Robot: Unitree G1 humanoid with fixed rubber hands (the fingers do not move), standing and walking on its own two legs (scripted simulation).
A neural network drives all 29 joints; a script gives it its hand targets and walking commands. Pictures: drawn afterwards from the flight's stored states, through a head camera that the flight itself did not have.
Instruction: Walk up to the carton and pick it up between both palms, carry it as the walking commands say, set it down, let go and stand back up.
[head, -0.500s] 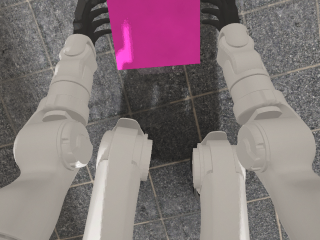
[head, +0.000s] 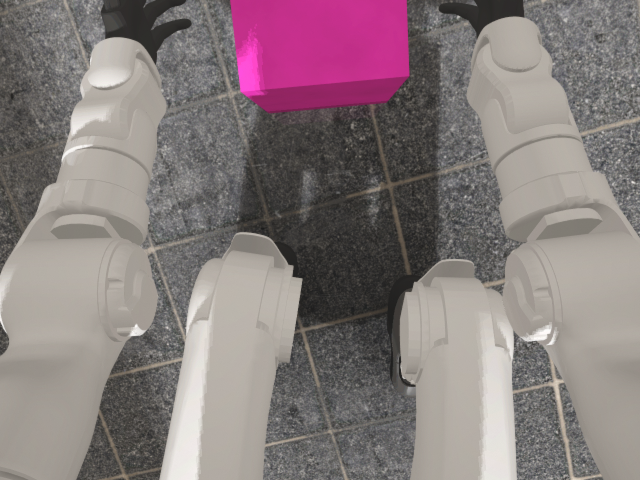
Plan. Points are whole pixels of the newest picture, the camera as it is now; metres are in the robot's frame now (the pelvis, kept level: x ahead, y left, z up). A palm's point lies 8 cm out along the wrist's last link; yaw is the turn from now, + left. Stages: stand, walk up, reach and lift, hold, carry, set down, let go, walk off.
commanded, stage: set down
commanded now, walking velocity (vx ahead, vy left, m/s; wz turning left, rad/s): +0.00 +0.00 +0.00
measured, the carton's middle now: (319, 17) +0.58 +0.09 -0.29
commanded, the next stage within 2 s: let go in 1.20 s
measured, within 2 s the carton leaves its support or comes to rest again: neither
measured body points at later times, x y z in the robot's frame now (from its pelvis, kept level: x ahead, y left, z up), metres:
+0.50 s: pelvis +0.02 +0.00 +0.10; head +0.34 +0.03 +0.41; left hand +0.50 +0.27 -0.02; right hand +0.57 -0.08 -0.02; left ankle +0.12 +0.12 -0.34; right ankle +0.10 -0.12 -0.34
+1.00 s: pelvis +0.04 +0.01 +0.23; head +0.33 +0.03 +0.57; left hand +0.50 +0.28 +0.13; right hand +0.57 -0.09 +0.13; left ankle +0.12 +0.12 -0.34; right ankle +0.10 -0.12 -0.34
